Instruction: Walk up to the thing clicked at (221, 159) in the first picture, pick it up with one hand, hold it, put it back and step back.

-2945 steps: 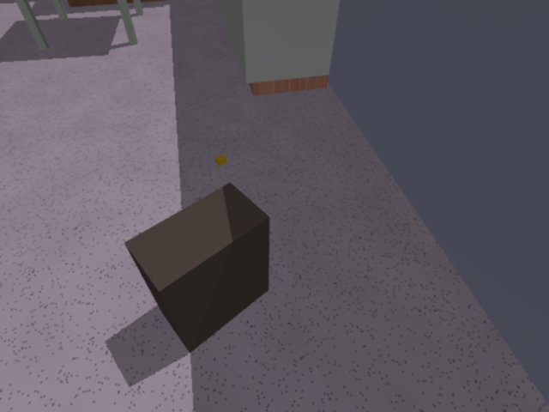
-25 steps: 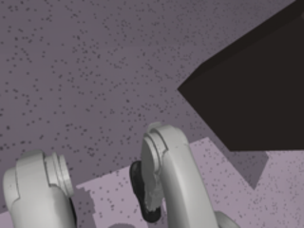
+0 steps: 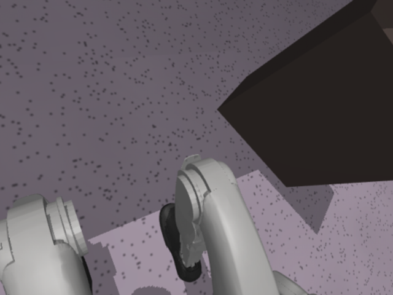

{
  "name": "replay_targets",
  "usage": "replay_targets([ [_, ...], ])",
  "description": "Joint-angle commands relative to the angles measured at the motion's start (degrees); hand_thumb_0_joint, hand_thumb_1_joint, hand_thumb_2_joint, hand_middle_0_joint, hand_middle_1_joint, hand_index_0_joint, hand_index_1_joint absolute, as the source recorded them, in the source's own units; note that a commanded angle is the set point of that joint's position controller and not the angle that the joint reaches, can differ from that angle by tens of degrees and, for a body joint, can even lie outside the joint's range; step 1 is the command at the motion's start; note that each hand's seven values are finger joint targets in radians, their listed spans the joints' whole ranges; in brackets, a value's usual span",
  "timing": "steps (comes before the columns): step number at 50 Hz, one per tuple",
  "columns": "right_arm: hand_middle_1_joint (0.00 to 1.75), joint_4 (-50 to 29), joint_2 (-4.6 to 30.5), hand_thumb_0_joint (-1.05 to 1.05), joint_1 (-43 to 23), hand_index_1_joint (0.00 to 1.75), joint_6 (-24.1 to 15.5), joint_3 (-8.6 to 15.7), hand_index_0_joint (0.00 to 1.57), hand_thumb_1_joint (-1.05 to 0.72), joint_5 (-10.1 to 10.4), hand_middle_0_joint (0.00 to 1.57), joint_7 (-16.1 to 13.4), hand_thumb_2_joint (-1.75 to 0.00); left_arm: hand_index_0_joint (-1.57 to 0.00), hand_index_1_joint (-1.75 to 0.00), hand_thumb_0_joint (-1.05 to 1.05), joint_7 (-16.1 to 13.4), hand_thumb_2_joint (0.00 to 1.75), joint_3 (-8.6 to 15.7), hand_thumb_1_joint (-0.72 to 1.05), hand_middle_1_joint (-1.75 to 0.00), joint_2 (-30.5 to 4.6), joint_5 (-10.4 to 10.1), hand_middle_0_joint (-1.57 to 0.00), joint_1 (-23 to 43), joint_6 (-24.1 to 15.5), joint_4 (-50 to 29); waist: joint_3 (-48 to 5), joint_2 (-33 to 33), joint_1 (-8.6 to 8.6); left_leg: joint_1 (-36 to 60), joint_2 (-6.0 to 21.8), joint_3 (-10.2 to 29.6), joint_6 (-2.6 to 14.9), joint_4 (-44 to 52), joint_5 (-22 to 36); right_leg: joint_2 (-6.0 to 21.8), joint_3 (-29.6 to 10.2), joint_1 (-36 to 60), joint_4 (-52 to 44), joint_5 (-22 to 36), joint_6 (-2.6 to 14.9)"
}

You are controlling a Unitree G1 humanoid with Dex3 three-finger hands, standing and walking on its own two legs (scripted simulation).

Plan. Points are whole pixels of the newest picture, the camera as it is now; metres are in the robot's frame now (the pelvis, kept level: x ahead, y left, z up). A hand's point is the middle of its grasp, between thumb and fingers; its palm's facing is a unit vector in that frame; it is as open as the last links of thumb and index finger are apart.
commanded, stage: open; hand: left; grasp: from above
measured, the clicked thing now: out of the picture +0.41 +0.35 -0.27
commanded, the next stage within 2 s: withdraw in 0.86 s
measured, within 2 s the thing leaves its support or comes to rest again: neither
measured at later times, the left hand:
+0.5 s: hand out of the picture +0.39 +0.33 -0.24, palm faces -0.38 -0.25 -0.89, open 11.4 cm
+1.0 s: hand out of the picture +0.40 +0.34 -0.25, palm faces -0.37 -0.26 -0.89, open 12.5 cm
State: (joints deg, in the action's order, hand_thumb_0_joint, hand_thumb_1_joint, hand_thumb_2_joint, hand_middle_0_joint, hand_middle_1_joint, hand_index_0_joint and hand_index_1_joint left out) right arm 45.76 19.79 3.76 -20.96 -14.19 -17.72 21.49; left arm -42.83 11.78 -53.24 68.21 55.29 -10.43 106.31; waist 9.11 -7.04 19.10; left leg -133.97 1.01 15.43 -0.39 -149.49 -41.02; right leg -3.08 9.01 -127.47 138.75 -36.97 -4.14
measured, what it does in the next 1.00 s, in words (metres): stands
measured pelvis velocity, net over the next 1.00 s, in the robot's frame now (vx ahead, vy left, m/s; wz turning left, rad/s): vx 0.00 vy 0.00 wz -0.01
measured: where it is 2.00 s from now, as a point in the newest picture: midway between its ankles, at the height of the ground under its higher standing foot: (137, 279)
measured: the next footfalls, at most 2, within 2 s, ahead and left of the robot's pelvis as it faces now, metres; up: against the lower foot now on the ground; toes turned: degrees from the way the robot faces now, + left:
none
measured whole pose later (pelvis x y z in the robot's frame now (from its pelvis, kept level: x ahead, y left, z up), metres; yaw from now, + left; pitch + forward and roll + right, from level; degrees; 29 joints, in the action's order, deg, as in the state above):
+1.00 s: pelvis +0.00 +0.00 +0.01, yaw -1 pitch +24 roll -15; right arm 44.4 20.6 4.0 -21.8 -14.8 -16.8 22.0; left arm -42.5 12.5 -54.4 67.2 55.1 -9.3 104.3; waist 10.6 -8.2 19.8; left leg -133.3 0.9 16.2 -0.2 -148.6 -41.0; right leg -3.0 9.8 -126.0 137.1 -36.9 -4.0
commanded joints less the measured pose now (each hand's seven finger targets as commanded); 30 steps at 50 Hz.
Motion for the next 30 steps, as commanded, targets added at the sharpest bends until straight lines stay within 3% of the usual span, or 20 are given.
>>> replay_targets([
  [1,0.30,-0.55,18.27,0.00,8.55,0.30,-0.85,4.59,0.20,-0.89,0.73,0.20,-0.13,-0.90,-0.77,-0.34,0.00,-2.10,0.37,-0.77,0.32,-0.34,-10.73,-0.44,-0.77,11.62,-0.47,-3.93,-32.00,24.82,2.74,23.86,1.32,-6.51,0.53,16.17,7.76,-1.89,7.32,17.43,-11.35,9.74,4.46],
  [4,0.30,-0.35,18.81,0.00,8.29,0.30,-0.99,4.72,0.20,-0.88,0.77,0.20,-0.09,-0.90,-0.67,-0.40,0.00,-2.49,0.46,-0.84,0.11,-0.39,-10.90,-0.80,-0.68,11.61,-0.38,-5.30,-32.84,24.85,2.67,24.87,1.54,-6.11,0.38,16.59,8.38,-2.01,7.29,18.21,-11.83,10.31,4.46],
  [9,0.30,-0.86,19.43,0.00,8.27,0.30,-1.37,4.77,0.20,-0.89,0.91,0.20,0.18,-0.90,-0.58,-0.48,0.00,-2.90,0.54,-1.14,0.01,-0.46,-11.02,-0.94,-0.59,12.29,0.21,-5.34,-32.09,24.75,3.48,24.62,1.65,-5.94,0.45,16.16,8.48,-1.82,7.44,18.32,-11.94,10.83,4.26],
  [13,0.30,-0.48,19.54,0.00,8.81,0.30,-1.33,4.99,0.20,-0.88,1.17,0.20,0.09,-0.90,-0.52,-0.53,0.00,-3.21,0.61,-0.23,-0.06,-0.51,-11.89,-1.36,-0.54,11.94,0.55,-5.81,-32.91,25.77,2.74,25.32,1.74,-5.58,0.19,17.14,8.92,-1.84,7.36,18.83,-12.10,10.89,4.44],
  [17,0.30,-1.21,19.10,0.00,8.23,0.30,-1.61,4.65,0.20,-0.88,1.40,0.20,0.45,-0.90,-0.46,-0.60,0.00,-2.45,0.66,-1.12,-0.13,-0.58,-11.50,-1.13,-0.48,12.95,0.80,-5.81,-31.65,25.84,3.51,25.14,1.68,-5.62,0.27,16.48,8.74,-1.48,7.43,18.12,-11.30,11.17,4.36],
  [30,0.30,-1.15,20.21,0.00,8.80,0.30,-1.43,4.55,0.20,-0.88,1.24,0.20,0.35,-0.90,-0.34,-0.72,0.00,-2.95,0.76,-0.09,-0.24,-0.70,-12.95,-1.15,-0.35,12.54,0.19,-5.95,-33.11,25.83,3.74,26.24,1.76,-5.62,0.29,17.20,9.41,-1.85,7.43,19.97,-12.48,11.62,4.47],
])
